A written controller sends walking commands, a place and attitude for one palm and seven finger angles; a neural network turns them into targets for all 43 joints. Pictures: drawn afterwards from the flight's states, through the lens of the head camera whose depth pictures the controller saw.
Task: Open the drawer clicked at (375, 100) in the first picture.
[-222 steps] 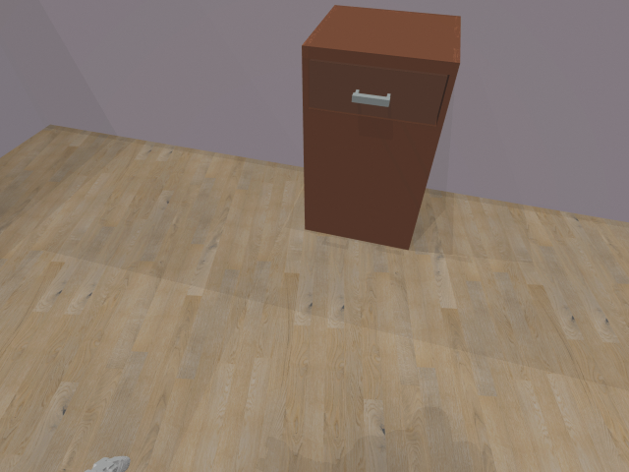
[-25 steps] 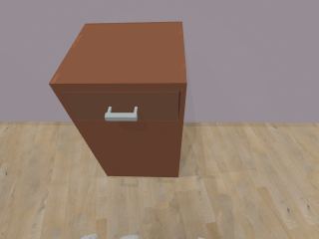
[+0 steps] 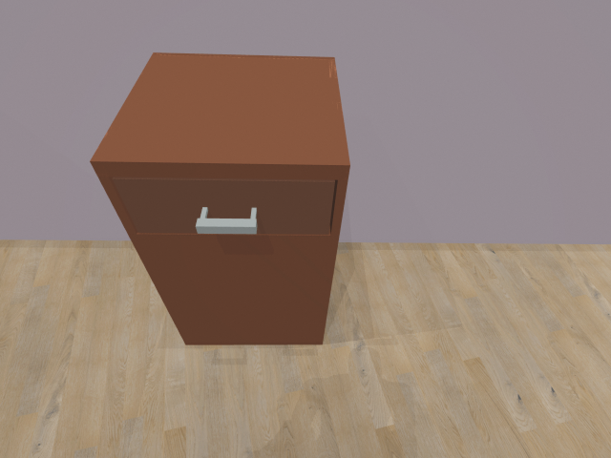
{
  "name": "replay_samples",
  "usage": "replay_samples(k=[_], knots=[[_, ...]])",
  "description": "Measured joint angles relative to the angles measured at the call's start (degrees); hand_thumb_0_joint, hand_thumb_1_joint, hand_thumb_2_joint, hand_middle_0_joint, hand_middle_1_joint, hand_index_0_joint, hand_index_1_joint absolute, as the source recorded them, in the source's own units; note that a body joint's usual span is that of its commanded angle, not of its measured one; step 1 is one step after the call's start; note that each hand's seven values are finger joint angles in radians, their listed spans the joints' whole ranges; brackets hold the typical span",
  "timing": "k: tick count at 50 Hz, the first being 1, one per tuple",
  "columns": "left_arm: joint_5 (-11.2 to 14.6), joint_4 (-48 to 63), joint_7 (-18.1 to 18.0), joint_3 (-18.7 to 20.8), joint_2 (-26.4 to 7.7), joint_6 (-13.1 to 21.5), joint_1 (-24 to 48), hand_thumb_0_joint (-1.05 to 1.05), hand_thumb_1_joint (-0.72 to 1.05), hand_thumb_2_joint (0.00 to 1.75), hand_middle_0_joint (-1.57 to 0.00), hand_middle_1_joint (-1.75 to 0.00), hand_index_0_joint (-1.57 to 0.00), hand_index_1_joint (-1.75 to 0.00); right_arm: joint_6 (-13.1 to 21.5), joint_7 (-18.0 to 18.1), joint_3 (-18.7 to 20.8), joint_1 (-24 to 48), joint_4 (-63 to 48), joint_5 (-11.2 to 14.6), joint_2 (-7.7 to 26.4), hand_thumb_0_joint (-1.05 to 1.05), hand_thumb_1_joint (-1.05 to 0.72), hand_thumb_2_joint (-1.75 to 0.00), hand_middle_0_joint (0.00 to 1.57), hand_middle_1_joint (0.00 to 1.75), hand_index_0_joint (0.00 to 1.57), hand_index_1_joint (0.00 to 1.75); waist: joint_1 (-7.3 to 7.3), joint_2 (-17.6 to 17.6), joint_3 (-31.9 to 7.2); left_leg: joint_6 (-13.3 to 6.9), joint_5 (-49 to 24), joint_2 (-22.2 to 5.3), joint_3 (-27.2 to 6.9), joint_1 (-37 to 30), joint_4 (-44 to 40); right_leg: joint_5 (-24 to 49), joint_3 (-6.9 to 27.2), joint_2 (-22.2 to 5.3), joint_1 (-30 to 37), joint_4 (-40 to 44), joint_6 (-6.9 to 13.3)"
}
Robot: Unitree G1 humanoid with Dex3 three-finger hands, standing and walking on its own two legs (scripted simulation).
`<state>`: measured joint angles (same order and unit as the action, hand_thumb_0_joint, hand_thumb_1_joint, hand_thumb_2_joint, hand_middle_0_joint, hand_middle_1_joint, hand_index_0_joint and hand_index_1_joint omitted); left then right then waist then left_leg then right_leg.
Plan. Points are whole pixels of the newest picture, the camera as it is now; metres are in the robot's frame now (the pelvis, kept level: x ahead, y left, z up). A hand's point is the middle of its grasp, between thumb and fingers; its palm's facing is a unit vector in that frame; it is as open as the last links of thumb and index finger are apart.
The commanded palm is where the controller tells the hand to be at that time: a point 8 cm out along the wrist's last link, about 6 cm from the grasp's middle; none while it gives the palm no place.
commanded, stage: come to a stop and stand still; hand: left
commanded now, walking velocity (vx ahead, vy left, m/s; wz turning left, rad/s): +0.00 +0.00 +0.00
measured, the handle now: (228, 219) +0.57 +0.18 -0.09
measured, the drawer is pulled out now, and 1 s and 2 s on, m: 0.00 0.00 0.00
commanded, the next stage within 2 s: look again from close up in 0.50 s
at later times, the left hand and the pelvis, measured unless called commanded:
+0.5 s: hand out of the picture -0.01 +0.11 -0.18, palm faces +0.09 -0.98 -0.19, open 7.3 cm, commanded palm none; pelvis +0.01 -0.05 +0.00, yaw +2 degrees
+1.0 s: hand out of the picture -0.03 +0.17 -0.18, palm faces +0.04 -0.98 -0.20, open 7.4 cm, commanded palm none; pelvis -0.03 +0.00 -0.01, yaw +1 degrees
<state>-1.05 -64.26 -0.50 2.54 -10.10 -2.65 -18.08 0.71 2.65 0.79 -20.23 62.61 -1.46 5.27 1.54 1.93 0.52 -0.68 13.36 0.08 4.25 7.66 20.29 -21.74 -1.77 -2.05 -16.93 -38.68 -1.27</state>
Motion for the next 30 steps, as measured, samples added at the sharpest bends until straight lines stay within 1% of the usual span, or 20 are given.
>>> replay_samples(k=[1,2,3,4,6,9,12,16,22,30], knots=[[0.1,0.0,-0.1,-0.2,0.4,0.3,0.4,0.01,0.91,0.9,-0.2,-0.3,-0.2,-0.3,-0.1,0.0,0.0,-0.1,0.5,0.1,0.0,0.0,-0.9,-0.9,0.2,0.3,0.2,0.3,0.1,-0.3,0.4,0.3,0.5,-0.1,0.1,0.4,0.9,1.5,-0.2,0.0,1.4,3.4,0.1],[0.2,0.0,-0.1,-0.3,0.7,0.7,0.7,0.01,0.91,0.9,-0.2,-0.3,-0.2,-0.3,-0.2,0.0,0.1,-0.3,0.9,0.3,0.1,0.0,-0.9,-0.9,0.2,0.3,0.2,0.3,0.11,-0.4,0.7,0.7,1.1,-0.1,0.2,0.9,2.1,4.7,-0.4,0.0,3.1,7.6,0.3],[0.3,-0.1,-0.3,-0.4,1.1,1.2,1.1,0.01,0.91,0.9,-0.2,-0.3,-0.2,-0.3,-0.3,0.0,0.2,-0.5,1.6,0.5,0.2,0.0,-0.9,-0.9,0.2,0.3,0.2,0.3,0.01,-0.8,0.9,1.1,2.1,-0.3,0.2,1.5,3.8,6.4,-0.6,0.2,4.4,10.3,0.8],[0.3,-0.4,-0.6,-0.6,1.9,1.7,1.7,0.01,0.91,0.9,-0.2,-0.3,-0.2,-0.3,-0.5,0.0,0.3,-0.4,2.3,0.8,0.7,0.0,-0.9,-0.9,0.2,0.3,0.2,0.3,0.04,-2.3,1.2,1.5,2.9,-1.2,-0.3,1.8,5.1,6.2,-1.1,1.1,5.1,10.9,1.8],[0.2,-0.6,-1.1,-1.2,3.1,2.4,2.2,0.01,0.92,0.89,-0.2,-0.3,-0.2,-0.3,-1.0,-0.1,0.3,-0.7,3.3,1.0,1.5,0.0,-0.91,-0.9,0.2,0.3,0.2,0.3,0.35,-4.1,1.0,1.5,3.4,-2.3,-1.3,1.7,5.8,5.2,-2.2,2.2,6.0,11.3,3.2],[0.5,-1.2,-1.7,-1.4,3.0,3.0,2.1,0.02,0.94,0.89,-0.2,-0.3,-0.2,-0.3,-1.4,-0.1,0.1,-0.6,4.3,0.9,1.6,0.0,-0.91,-0.9,0.2,0.3,0.2,0.3,0.44,-4.4,0.2,2.4,3.4,-3.2,-2.0,0.8,5.1,4.7,-3.0,3.1,7.1,12.0,4.3],[0.8,-1.5,-2.1,-1.6,2.7,3.1,2.2,0.03,0.95,0.89,-0.2,-0.3,-0.2,-0.3,-1.2,0.2,-0.1,0.1,4.7,0.9,1.5,0.0,-0.91,-0.9,0.2,0.3,0.2,0.3,0.14,-3.8,0.1,3.7,2.9,-3.8,-2.4,-0.3,3.9,4.8,-3.4,3.7,8.1,12.8,4.8],[0.9,-1.7,-2.2,-1.7,2.7,3.1,2.3,0.03,0.96,0.89,-0.2,-0.3,-0.2,-0.3,-1.1,0.4,-0.3,1.8,4.5,0.9,1.5,0.0,-0.91,-0.9,0.2,0.3,0.2,0.3,-0.57,-3.5,0.4,4.4,2.6,-4.6,-2.7,-0.9,3.4,5.3,-3.7,4.5,9.0,13.8,5.5],[0.9,-2.0,-2.1,-1.9,3.5,2.9,1.5,0.02,0.94,0.89,-0.2,-0.3,-0.2,-0.3,-1.4,0.6,-0.3,4.0,3.5,0.9,2.2,0.0,-0.91,-0.9,0.2,0.3,0.2,0.3,-1.28,-3.6,0.5,4.7,2.3,-5.3,-3.2,-1.3,3.2,6.0,-4.1,5.3,10.0,15.1,6.0],[0.8,-2.2,-1.8,-2.2,4.6,2.9,0.4,0.01,0.92,0.89,-0.2,-0.3,-0.2,-0.3,-1.4,0.7,-0.4,4.8,2.8,0.8,3.0,0.0,-0.92,-0.9,0.2,0.3,0.2,0.3,-1.83,-3.6,0.6,4.8,1.7,-5.4,-3.3,-1.6,2.5,6.8,-4.3,5.4,10.5,16.1,6.0]])
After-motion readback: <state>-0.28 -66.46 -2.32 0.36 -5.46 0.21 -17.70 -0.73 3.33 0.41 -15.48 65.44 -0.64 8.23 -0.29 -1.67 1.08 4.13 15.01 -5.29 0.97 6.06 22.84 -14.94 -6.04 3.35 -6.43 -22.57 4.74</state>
